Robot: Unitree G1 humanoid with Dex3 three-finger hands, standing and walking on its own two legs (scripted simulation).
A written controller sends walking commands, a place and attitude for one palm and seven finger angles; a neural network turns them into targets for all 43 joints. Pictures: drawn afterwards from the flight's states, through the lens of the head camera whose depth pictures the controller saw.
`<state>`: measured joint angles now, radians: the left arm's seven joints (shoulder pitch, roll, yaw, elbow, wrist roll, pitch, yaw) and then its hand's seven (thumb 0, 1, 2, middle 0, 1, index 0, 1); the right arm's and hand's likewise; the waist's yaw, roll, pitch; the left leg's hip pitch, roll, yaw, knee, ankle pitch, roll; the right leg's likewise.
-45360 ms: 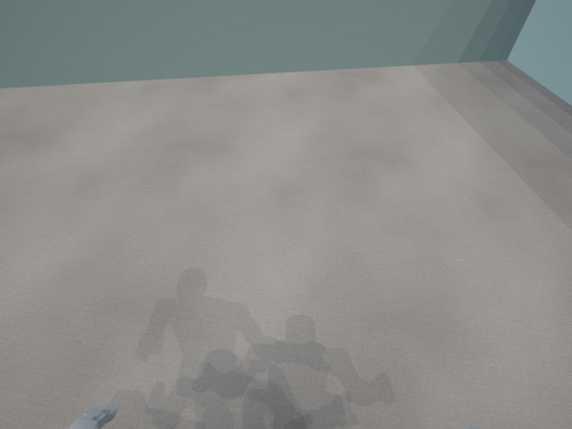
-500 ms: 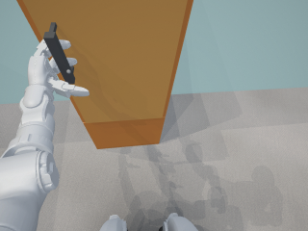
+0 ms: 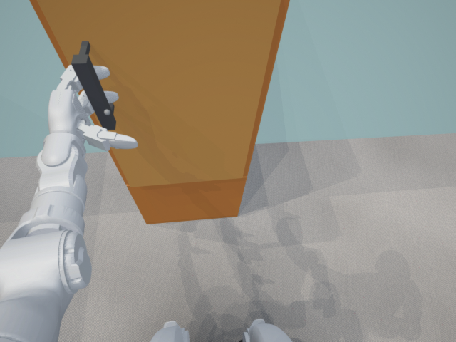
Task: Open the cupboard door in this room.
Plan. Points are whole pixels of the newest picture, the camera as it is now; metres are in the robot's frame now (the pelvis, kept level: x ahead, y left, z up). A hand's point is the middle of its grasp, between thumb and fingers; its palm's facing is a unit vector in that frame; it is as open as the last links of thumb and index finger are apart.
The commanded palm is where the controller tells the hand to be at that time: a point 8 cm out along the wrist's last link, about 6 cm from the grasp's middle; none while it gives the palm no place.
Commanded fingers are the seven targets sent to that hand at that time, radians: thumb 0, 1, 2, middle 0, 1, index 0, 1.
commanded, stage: close the thumb around the handle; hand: left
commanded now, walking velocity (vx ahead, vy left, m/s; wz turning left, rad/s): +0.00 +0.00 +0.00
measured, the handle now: (98, 88) +0.55 +0.21 +0.09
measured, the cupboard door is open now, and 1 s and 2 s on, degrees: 1 2 50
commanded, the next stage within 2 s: pull the door open along its arc in 0.78 s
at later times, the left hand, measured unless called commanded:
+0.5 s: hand (106, 112) +0.49 +0.18 +0.10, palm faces +0.05 -1.00 -0.01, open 9.3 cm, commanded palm +0.47 +0.22 +0.09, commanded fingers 0.00 0.73 0.83 -0.39 -1.33 -0.39 -1.33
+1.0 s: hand (107, 112) +0.49 +0.18 +0.10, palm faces +0.05 -1.00 +0.00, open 5.9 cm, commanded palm +0.45 +0.22 +0.09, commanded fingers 0.00 0.90 0.90 -0.40 -1.35 -0.40 -1.35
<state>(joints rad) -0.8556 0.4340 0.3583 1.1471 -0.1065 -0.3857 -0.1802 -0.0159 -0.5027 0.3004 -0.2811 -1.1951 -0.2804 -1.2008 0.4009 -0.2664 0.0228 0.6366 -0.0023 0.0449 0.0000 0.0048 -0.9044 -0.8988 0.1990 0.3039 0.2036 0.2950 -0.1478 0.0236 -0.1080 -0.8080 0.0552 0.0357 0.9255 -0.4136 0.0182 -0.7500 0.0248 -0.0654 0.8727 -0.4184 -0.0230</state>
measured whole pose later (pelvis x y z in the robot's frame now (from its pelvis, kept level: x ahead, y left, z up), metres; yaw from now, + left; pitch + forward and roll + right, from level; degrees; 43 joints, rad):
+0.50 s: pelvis +0.00 +0.01 +0.00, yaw +0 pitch +17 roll -2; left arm -0.88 0.42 0.34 1.16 -0.10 -0.40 -0.15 -0.01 0.20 0.60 -0.34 -1.27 -0.33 -1.27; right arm 0.40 -0.26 0.02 0.65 -0.01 0.04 0.01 0.00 -0.90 -0.90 0.20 0.30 0.20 0.29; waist -0.15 0.03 -0.10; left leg -0.82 0.05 0.04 0.94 -0.41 0.03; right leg -0.76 0.02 -0.06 0.89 -0.42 -0.01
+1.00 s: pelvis +0.00 +0.00 +0.00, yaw +0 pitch +17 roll -2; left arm -0.86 0.43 0.36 1.15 -0.10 -0.39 -0.17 0.00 0.72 0.80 -0.34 -1.33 -0.34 -1.33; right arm 0.40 -0.27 0.02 0.64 0.00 0.05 0.00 0.00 -0.90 -0.90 0.20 0.30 0.20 0.29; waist -0.15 0.02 -0.11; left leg -0.82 0.05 0.04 0.93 -0.41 0.02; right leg -0.76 0.02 -0.06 0.88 -0.42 -0.02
